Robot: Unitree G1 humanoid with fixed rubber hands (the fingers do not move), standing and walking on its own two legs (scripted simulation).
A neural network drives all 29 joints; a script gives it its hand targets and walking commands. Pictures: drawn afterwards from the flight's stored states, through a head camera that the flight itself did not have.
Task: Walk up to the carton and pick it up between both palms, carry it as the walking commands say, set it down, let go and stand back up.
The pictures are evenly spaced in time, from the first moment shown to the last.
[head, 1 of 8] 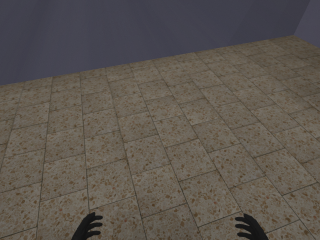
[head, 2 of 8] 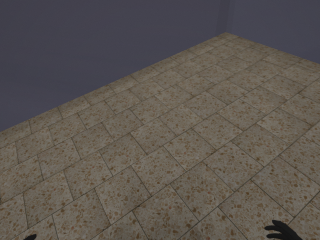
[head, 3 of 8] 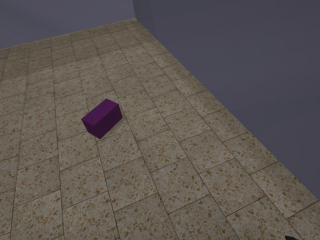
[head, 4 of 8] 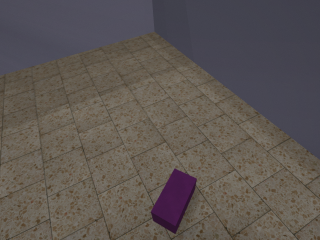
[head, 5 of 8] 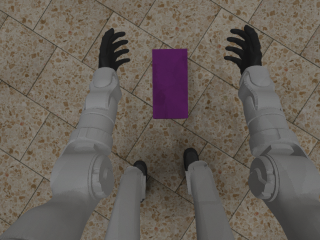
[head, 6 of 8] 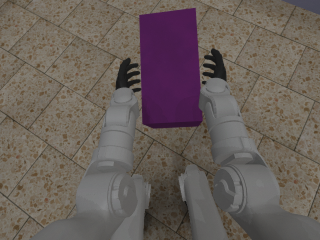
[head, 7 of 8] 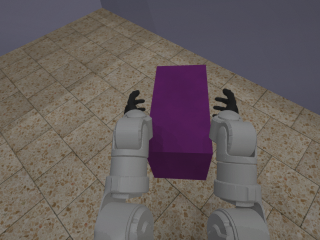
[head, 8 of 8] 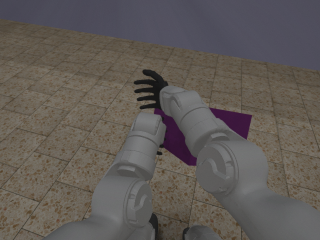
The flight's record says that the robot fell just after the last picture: yes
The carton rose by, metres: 0.73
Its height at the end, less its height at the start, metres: +0.68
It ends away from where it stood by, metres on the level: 0.55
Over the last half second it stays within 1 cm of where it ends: no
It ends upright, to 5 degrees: no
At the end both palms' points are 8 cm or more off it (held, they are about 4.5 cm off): no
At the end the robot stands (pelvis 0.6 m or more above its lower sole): yes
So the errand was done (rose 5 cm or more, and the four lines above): no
